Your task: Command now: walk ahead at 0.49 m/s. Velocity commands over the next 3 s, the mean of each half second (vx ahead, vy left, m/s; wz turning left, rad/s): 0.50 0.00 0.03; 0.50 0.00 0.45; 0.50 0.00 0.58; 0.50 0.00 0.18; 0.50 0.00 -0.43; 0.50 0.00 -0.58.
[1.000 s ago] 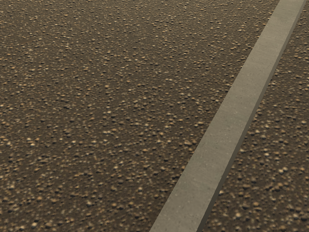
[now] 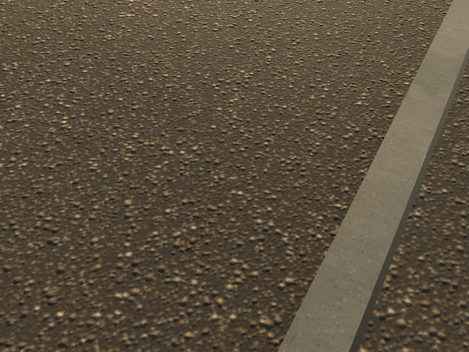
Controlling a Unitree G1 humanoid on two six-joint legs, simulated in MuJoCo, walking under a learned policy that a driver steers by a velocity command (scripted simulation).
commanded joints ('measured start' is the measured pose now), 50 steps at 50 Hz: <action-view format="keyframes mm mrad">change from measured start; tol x32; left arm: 1 -69 155 29 -91 -12 -14 0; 18 -443 84 1 -188 19 38 -35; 25 230 115 14 -73 93 -38 -35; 31 -106 -89 -76 -74 71 -69 21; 50 183 77 29 10 -41 4 85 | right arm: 1 228 -169 -53 6 2 -11 -16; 25 370 -26 5 141 -77 -106 96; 50 -304 25 -13 -129 86 43 95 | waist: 1 -125 117 -56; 18 -81 75 54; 25 116 -141 -364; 50 114 19 121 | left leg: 1 475 348 -574 -401 -181 154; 22 358 197 -125 -180 637 135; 24 -120 -69 -89 466 -196 10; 26 -451 -5 -254 563 -161 48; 38 -323 177 -226 165 570 -46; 50 -323 77 -45 -85 442 -44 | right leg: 1 -566 -37 88 446 57 -20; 19 -351 -73 -16 -242 441 -32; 24 638 -256 295 -229 670 -337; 26 374 -341 548 -526 -95 -268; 33 -164 -243 121 -544 292 -180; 50 58 -352 -55 -91 445 -43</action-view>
